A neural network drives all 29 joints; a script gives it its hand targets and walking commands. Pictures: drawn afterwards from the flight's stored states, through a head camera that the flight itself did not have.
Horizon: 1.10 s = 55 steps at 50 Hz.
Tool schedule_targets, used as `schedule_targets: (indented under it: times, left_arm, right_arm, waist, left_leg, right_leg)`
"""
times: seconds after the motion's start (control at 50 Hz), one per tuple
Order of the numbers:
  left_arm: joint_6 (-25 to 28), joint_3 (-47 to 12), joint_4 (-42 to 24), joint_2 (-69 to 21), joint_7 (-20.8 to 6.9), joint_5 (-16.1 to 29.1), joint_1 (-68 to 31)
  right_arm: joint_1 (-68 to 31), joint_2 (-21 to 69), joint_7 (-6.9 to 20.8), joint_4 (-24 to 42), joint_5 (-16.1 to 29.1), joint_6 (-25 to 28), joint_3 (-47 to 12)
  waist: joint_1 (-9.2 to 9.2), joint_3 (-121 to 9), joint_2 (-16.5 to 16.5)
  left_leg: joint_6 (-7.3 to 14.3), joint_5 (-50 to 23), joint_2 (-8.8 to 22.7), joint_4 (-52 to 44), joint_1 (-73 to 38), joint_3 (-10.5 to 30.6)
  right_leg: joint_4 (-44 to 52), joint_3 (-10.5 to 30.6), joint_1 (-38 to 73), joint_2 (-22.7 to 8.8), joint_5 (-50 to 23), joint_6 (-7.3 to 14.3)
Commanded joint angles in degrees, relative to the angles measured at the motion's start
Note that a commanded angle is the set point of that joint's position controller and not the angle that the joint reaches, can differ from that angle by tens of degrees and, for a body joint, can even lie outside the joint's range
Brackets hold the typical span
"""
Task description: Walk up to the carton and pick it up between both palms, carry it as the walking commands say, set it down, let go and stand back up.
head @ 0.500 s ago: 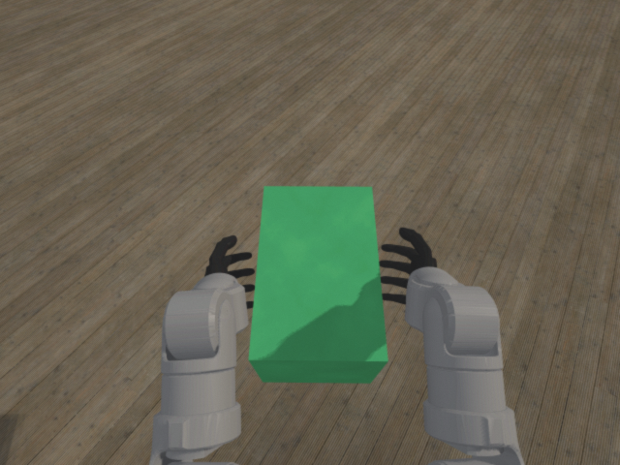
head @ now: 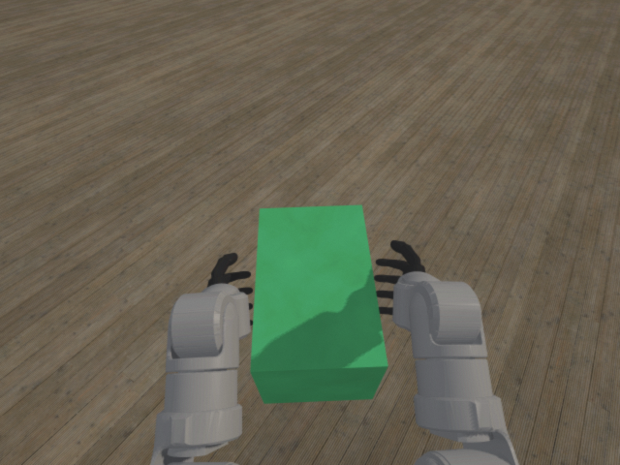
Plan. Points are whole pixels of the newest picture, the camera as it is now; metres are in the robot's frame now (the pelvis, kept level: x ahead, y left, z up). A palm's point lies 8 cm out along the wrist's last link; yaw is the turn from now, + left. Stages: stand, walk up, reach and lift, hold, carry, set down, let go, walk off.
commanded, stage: carry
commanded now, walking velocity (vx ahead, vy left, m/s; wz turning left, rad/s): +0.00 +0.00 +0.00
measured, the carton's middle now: (314, 301) +0.35 +0.00 +0.02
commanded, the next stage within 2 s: none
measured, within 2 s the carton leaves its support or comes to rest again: neither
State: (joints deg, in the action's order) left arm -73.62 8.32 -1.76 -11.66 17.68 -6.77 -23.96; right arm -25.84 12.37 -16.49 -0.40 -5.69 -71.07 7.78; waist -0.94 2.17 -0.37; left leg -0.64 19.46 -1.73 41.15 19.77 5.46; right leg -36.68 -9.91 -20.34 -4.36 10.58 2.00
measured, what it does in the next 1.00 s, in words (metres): stands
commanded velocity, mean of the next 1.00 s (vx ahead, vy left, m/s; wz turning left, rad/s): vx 0.00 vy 0.00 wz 0.00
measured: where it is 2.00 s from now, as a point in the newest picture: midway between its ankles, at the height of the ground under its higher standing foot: outside the picture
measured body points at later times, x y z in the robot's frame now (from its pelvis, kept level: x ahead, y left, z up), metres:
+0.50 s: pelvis +0.00 +0.00 +0.00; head -0.01 +0.01 +0.45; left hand +0.31 +0.12 +0.07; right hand +0.32 -0.11 +0.08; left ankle +0.08 +0.13 -0.72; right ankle +0.06 -0.10 -0.72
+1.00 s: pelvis +0.00 +0.00 +0.00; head +0.00 +0.00 +0.45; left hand +0.33 +0.12 +0.06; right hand +0.32 -0.13 +0.05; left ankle +0.08 +0.13 -0.72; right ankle +0.06 -0.10 -0.72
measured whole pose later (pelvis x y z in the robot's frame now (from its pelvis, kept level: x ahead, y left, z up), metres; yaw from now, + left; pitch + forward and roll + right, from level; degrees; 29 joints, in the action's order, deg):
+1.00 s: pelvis +0.00 +0.00 +0.00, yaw +0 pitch -2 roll +0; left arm -58.5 9.8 8.1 -11.6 10.2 -10.5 -23.7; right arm -22.3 11.0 -8.7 -8.3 -8.8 -54.9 10.2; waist -1.0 0.6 0.2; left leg -0.9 14.0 -1.5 39.0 23.6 5.3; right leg -39.3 -9.4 -21.5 -3.2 16.3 2.1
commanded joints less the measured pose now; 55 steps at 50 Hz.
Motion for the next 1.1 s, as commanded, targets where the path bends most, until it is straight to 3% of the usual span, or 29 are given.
schedule_targets:
  times: [0.0, 0.02, 0.06, 0.14, 0.18, 0.22, 0.3, 0.34, 0.38, 0.44, 0.48, 0.54, 0.56, 0.7, 0.72, 0.74, 0.76, 0.82, 0.84, 0.86, 0.88, 0.9, 0.92, 0.96, 0.98, 1.0, 1.04, 1.06, 1.08]
  left_arm:
    - [2.55, -34.06, -7.55, -60.19, -25.11, 24.97, -43.59]
    - [2.61, -33.59, -7.45, -60.88, -24.7, 24.66, -44.1]
    - [2.58, -33.92, -7.23, -61.39, -24.95, 24.73, -44.79]
    - [2.86, -35.22, -7.73, -62.22, -24.62, 26.9, -46.21]
    - [2.75, -35.66, -6.72, -62.43, -24.02, 26.85, -45.71]
    - [4.09, -33.48, -6.93, -59.65, -24.3, 25.26, -43.27]
    - [4.31, -32.12, -6.44, -60.37, -24.54, 25.23, -45.11]
    - [5.09, -28.92, -0.23, -60.06, -24.48, 21.94, -40.81]
    - [6.35, -32.45, -9.76, -60.07, -24.04, 25.11, -48.42]
    - [6.92, -27.31, 1.5, -58.36, -23.92, 20.28, -41.74]
    - [6.56, -32.82, -6.93, -59.97, -24.02, 24.72, -44.25]
    - [9.66, -24.86, 3.95, -55.95, -23.76, 17.78, -40.46]
    - [8.79, -33.41, -11.01, -59.03, -23.57, 25.04, -44.46]
    - [14.26, -24.07, 2.37, -53.07, -23.64, 16.45, -42.45]
    - [13.44, -33.39, -12.42, -57.3, -23.62, 24.25, -44.34]
    - [14.3, -25.12, 1.68, -54.23, -23.5, 16.98, -37.32]
    - [14.8, -29.49, -4.3, -56.09, -23.16, 19.63, -39.15]
    - [18.32, -24.25, 4.36, -52.42, -23.17, 13.99, -32.86]
    - [16.64, -34.59, -11.2, -56.41, -22.95, 22.07, -34.65]
    - [19.72, -21.46, 8.91, -51.24, -23.17, 10.88, -29.83]
    - [18.81, -31.38, -8.11, -54.31, -22.79, 18.88, -33.87]
    - [21.04, -22.01, 11.8, -50.39, -22.86, 9.58, -23.37]
    - [20.25, -30.78, -5.22, -54.73, -22.56, 17.8, -31.07]
    - [19.91, -29.24, -2.0, -51.91, -22.38, 15.36, -27.41]
    - [23.64, -16.02, 18.11, -46.17, -22.46, 4.18, -22.23]
    - [21.67, -36.13, -2.0, -52.84, -22.0, 20.24, -32.87]
    - [25.73, -19.87, 13.64, -48.02, -22.37, 7.42, -25.42]
    - [25.22, -28.02, -2.01, -50.66, -22.14, 15.04, -28.86]
    - [26.23, -24.13, 7.34, -48.59, -22.29, 10.46, -23.37]
  right_arm:
    - [-34.98, 64.79, 23.2, 0.95, 23.31, 0.74, -30.91]
    - [-35.33, 64.6, 23.64, -0.24, 23.75, 0.21, -30.27]
    - [-37.39, 63.38, 23.84, 2.46, 23.66, 0.72, -29.64]
    - [-34.18, 63.5, 23.2, 0.51, 22.81, 0.27, -28.41]
    - [-32.31, 63.33, 22.17, -0.1, 21.85, 0.59, -27.32]
    - [-31.5, 64.1, 22.32, -0.13, 22.87, 1.35, -29.67]
    - [-37.18, 63.74, 22.17, 2.4, 23.36, 1.97, -30.02]
    - [-36.43, 62.4, 22.42, -0.77, 21.59, 2.85, -27.29]
    - [-35.59, 64.15, 22.85, 0.89, 23.12, 3.53, -28.93]
    - [-33.77, 61.83, 22.1, -6.24, 18.57, 4.58, -24.07]
    - [-36.06, 62.17, 22.03, 3.24, 22.03, 4.2, -29.05]
    - [-30.77, 59.69, 22.32, -10.82, 15.5, 6.74, -21.2]
    - [-35.83, 62.29, 22.11, 4.68, 23.0, 5.82, -29.83]
    - [-27.45, 58.67, 22.65, -12.93, 13.56, 11.17, -20.5]
    - [-34.6, 60.98, 21.94, 7.18, 21.19, 10.6, -30.74]
    - [-27.83, 58.13, 21.75, -7.53, 14.22, 11.55, -22.13]
    - [-29.4, 58.72, 21.66, -0.22, 16.63, 12.07, -25.87]
    - [-23.99, 54.79, 21.71, -8.71, 11.16, 15.44, -21.3]
    - [-27.81, 58.69, 21.58, 8.16, 19.79, 13.7, -32.28]
    - [-23.51, 54.5, 21.72, -11.95, 8.85, 16.94, -19.92]
    - [-26.91, 57.67, 21.86, 4.28, 17.33, 15.59, -30.38]
    - [-17.5, 52.43, 22.22, -14.09, 8.55, 17.81, -20.19]
    - [-27.85, 55.55, 21.83, 5.97, 17.17, 17.42, -30.37]
    - [-24.14, 55.12, 21.88, 0.28, 15.44, 16.63, -29.52]
    - [-17.59, 48.97, 21.98, -19.83, 4.01, 20.46, -15.26]
    - [-27.24, 56.66, 22.06, 0.28, 20.28, 18.34, -34.8]
    - [-21.08, 49.69, 22.01, -14.27, 7.11, 22.71, -19.31]
    - [-24.33, 52.42, 22.01, 0.62, 14.72, 21.73, -28.33]
    - [-21.29, 50.49, 21.82, -7.97, 10.19, 22.92, -23.37]
  waist:
    - [-0.65, -23.77, -2.65]
    - [-0.46, -23.47, 0.23]
    - [-0.13, -18.45, 16.67]
    - [1.92, -25.35, 10.89]
    - [1.52, -33.16, 6.99]
    - [1.15, -30.89, -1.15]
    - [0.73, -25.57, -5.9]
    - [0.93, -26.95, -1.41]
    - [0.84, -26.95, 2.25]
    - [1.08, -25.87, 1.3]
    - [0.93, -26.69, -0.39]
    - [1.28, -28.22, 2.43]
    - [1.35, -28.92, 3.14]
    - [0.95, -28.13, 1.09]
    - [0.91, -28.91, -1.34]
    - [1.11, -29.0, -1.31]
    - [1.29, -30.69, 1.35]
    - [1.35, -29.56, 2.09]
    - [1.33, -29.2, -0.34]
    - [1.23, -28.27, -0.57]
    - [1.09, -28.98, -3.21]
    - [1.19, -28.45, 0.52]
    - [1.17, -28.81, -0.8]
    - [1.11, -26.66, -1.78]
    - [1.2, -28.34, 1.61]
    - [1.25, -28.08, 2.5]
    - [1.03, -27.47, -0.43]
    - [1.12, -26.85, -1.21]
    - [1.13, -27.47, 0.47]
  left_leg:
    - [5.63, 5.96, 3.33, -1.64, -5.44, -1.41]
    - [6.34, 10.04, 4.79, -5.98, -4.09, 2.57]
    - [9.45, 29.39, 14.4, -31.16, 11.36, 23.75]
    - [4.83, 8.01, 10.14, -23.52, 7.83, 9.19]
    - [2.47, -24.78, 7.72, -7.63, -0.89, 3.25]
    - [1.34, -11.61, 4.87, -5.94, 1.68, -0.34]
    - [2.73, -2.63, 4.98, -4.06, 1.33, -1.1]
    - [2.68, -3.27, 5.66, -9.25, 0.46, 0.84]
    - [2.64, -2.44, 6.06, -11.08, 1.79, 1.99]
    - [3.55, -4.26, 6.89, -12.39, 2.41, 3.75]
    - [3.16, -6.03, 6.25, -10.72, 2.05, 2.62]
    - [3.99, -7.75, 6.7, -11.33, 2.16, 3.41]
    - [3.84, -11.16, 7.82, -11.33, 1.29, 4.26]
    - [3.12, -9.0, 6.03, -9.2, 1.16, 1.93]
    - [3.07, -10.54, 6.53, -8.95, 0.0, 1.76]
    - [3.2, -12.28, 6.75, -9.56, 0.58, 2.08]
    - [3.04, -14.42, 6.36, -8.96, -1.66, 1.12]
    - [3.83, -11.47, 7.89, -11.48, 0.06, 3.54]
    - [3.73, -11.73, 7.89, -11.18, 0.76, 3.43]
    - [3.27, -10.69, 6.69, -10.15, 1.38, 2.31]
    - [3.32, -8.93, 6.52, -9.67, 0.48, 2.0]
    - [2.88, -8.04, 5.51, -9.74, -0.59, 0.14]
    - [2.85, -6.29, 5.92, -10.13, 1.06, 0.86]
    - [2.96, -6.64, 5.91, -9.79, 0.39, 0.3]
    - [3.12, -8.13, 5.68, -9.03, 0.31, 0.74]
    - [3.03, -9.91, 6.28, -10.13, 0.4, 1.07]
    - [3.02, -9.99, 6.28, -10.09, 0.79, 1.73]
    - [3.05, -7.43, 6.02, -10.87, 0.9, 1.13]
    - [3.1, -10.1, 7.08, -11.07, 0.77, 1.88]
  right_leg:
    - [12.36, 5.93, -6.32, -8.08, 26.91, -0.7]
    - [7.5, 3.75, -7.07, -5.45, 26.5, -1.02]
    - [-13.72, 1.78, 0.49, 4.38, 16.67, -3.27]
    - [-3.98, 3.47, 9.96, 4.39, 9.84, -0.58]
    - [4.14, 7.87, 13.76, -2.13, -7.36, -0.06]
    - [8.7, 13.25, 11.2, -8.68, -9.61, 2.16]
    - [15.17, 13.78, 2.59, -10.46, 14.35, 2.54]
    - [12.64, 11.14, 3.29, -8.26, 16.17, 0.98]
    - [12.32, 10.61, 3.25, -7.04, 17.78, 0.97]
    - [10.12, 9.51, 5.14, -5.56, 13.17, 0.48]
    - [10.15, 9.79, 4.68, -5.6, 12.7, 0.61]
    - [7.58, 8.42, 6.64, -4.54, 10.41, 0.3]
    - [6.85, 8.37, 6.32, -4.78, 7.82, -0.01]
    - [8.97, 10.68, 5.44, -6.22, 6.58, 0.74]
    - [8.95, 10.32, 5.13, -6.16, 6.57, 0.45]
    - [7.95, 9.48, 6.91, -5.98, 5.94, 0.7]
    - [6.47, 9.23, 6.62, -5.44, 1.87, 0.23]
    - [6.79, 9.47, 6.98, -5.15, 5.53, 0.31]
    - [7.11, 9.23, 7.52, -5.14, 4.98, 0.05]
    - [7.79, 9.73, 7.21, -5.5, 5.77, 0.51]
    - [9.39, 10.84, 6.81, -5.89, 6.46, 0.84]
    - [8.74, 10.19, 6.29, -6.33, 8.23, 1.01]
    - [9.35, 11.33, 5.63, -6.54, 11.27, 0.77]
    - [10.68, 10.88, 4.37, -6.6, 13.08, 0.19]
    - [9.04, 10.84, 5.72, -6.52, 10.44, 0.69]
    - [8.53, 10.51, 5.7, -6.61, 7.38, 0.08]
    - [8.65, 9.65, 5.91, -5.22, 9.24, 0.29]
    - [8.69, 10.01, 5.95, -5.61, 9.73, 0.16]
    - [7.95, 9.52, 6.26, -5.58, 8.97, 0.02]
